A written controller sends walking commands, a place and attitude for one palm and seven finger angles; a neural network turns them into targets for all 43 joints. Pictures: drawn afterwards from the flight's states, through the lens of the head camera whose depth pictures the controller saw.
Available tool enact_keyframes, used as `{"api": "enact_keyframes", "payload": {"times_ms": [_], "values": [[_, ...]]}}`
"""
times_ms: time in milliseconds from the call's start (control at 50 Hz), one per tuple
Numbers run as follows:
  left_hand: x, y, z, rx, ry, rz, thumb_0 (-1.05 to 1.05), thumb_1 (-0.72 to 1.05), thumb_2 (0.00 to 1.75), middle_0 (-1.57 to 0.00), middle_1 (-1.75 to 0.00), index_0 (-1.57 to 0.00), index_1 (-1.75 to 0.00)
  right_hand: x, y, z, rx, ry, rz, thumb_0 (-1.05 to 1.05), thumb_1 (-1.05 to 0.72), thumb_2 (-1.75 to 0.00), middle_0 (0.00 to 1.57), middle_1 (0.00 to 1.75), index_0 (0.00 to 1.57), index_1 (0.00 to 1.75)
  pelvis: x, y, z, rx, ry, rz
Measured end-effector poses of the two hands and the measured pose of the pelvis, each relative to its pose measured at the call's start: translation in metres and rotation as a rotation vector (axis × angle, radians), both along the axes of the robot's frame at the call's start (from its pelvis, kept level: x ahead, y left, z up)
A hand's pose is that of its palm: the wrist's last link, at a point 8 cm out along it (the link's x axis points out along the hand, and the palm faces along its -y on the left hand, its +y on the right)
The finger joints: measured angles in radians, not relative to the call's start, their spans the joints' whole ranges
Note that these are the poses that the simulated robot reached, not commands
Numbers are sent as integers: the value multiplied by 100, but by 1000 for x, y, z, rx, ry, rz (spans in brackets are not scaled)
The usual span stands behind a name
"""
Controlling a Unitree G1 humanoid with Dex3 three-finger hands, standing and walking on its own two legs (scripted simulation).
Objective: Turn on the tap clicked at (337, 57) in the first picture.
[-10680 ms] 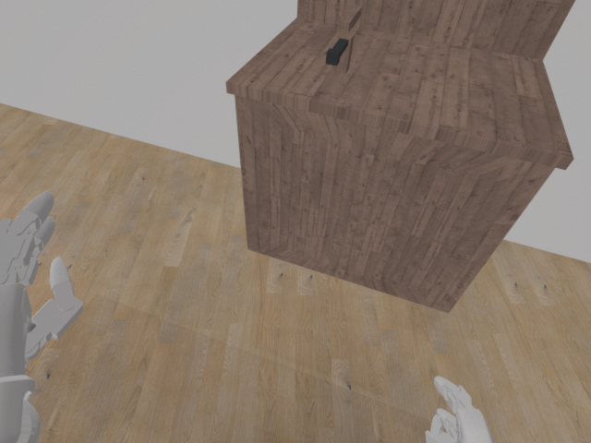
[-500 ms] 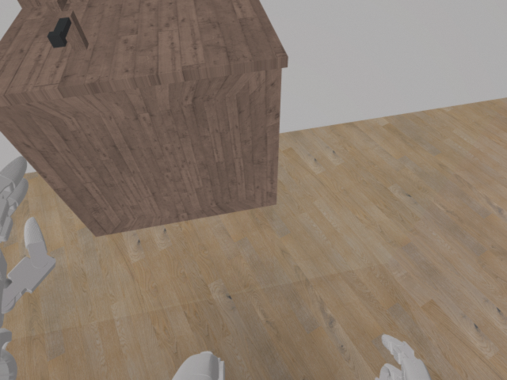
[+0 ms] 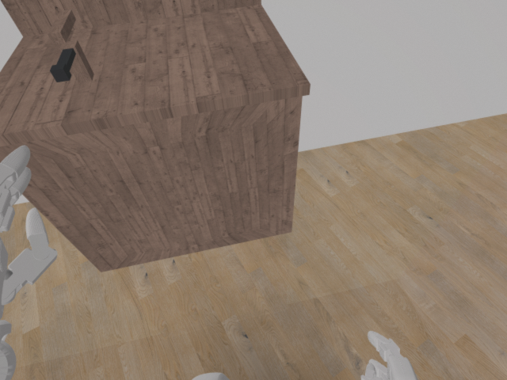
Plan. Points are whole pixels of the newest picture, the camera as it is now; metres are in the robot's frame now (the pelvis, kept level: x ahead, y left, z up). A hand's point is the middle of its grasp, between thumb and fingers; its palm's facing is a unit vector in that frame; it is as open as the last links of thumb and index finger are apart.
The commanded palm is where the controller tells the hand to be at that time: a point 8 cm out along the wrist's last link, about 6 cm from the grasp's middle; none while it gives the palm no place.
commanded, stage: take the last steps up to it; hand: left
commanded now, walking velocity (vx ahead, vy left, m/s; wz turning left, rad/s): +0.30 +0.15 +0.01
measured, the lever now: (60, 72) +0.68 +0.48 +0.14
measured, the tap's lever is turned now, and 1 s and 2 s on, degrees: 0 0 0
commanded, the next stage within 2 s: come to a stop and stand still in 0.98 s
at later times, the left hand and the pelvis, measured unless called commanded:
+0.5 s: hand (32, 167) +0.33 +0.31 +0.20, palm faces +0.35 -0.82 -0.45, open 7.4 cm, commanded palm +0.27 +0.36 +0.19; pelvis +0.10 +0.09 +0.01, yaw -2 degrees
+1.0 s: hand (44, 128) +0.42 +0.35 +0.19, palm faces +0.36 -0.82 -0.44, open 7.4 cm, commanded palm +0.36 +0.39 +0.19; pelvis +0.19 +0.12 +0.00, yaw -3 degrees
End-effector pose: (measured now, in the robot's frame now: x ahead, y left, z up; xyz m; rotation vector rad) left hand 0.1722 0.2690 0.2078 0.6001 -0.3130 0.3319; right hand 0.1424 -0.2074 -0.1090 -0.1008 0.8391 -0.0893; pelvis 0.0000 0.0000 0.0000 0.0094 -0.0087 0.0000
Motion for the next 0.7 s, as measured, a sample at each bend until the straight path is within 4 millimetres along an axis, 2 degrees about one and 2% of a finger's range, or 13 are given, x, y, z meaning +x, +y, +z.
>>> {"api": "enact_keyframes", "payload": {"times_ms": [120, 220, 300, 360, 400, 480, 540, 640, 700], "values": [[26, 26, -11, -82, 33, 50, 1, 89, 90, -21, -31, -21, -31, 17, -11, 16, -90, 68, 4, 1, -91, -90, 20, 30, 20, 30, 25, 17, 14, 18, 5, 13], [50, 45, -12, -85, 2, -9, 1, 89, 90, -21, -31, -21, -31, 45, -8, 36, -189, 18, -21, 2, -91, -90, 20, 30, 20, 30, 49, 44, 11, 17, -2, 10], [75, 69, -10, -45, -86, -58, 1, 89, 90, -21, -31, -21, -31, 73, 10, 40, -212, -65, -76, 1, -91, -90, 20, 30, 20, 30, 65, 67, -2, 10, -16, -11], [96, 85, -5, -42, -93, -54, 1, 89, 90, -21, -31, -21, -31, 89, 35, 43, -155, -99, -86, 1, -91, -90, 19, 30, 20, 30, 74, 75, 2, -4, -6, -16], [105, 88, 0, -49, -92, -56, 1, 89, 90, -21, -31, -21, -31, 96, 53, 44, -111, -113, -80, 1, -91, -90, 19, 30, 20, 30, 81, 79, 7, -10, 5, -24], [114, 83, 9, -44, -66, -80, 1, 89, 90, -21, -31, -21, -31, 107, 81, 41, -39, -110, -53, 1, -91, -90, 20, 30, 20, 30, 97, 85, 13, -15, 20, -28], [120, 81, 9, -18, -20, -68, 1, 89, 90, -21, -31, -21, -31, 113, 92, 31, -6, -83, -35, 1, -91, -90, 20, 30, 20, 30, 109, 85, 13, -9, 19, -27], [134, 86, -4, -1, 25, 9, 1, 89, 90, -21, -31, -21, -31, 127, 87, 6, 0, -28, -6, 1, -90, -90, 20, 30, 21, 30, 129, 80, 2, -10, 3, -18], [146, 88, -13, -77, 26, 31, 1, 89, 90, -21, -31, -21, -31, 135, 76, 6, -31, 12, 7, 1, -90, -90, 20, 30, 21, 30, 137, 83, 5, -1, -5, -20]]}}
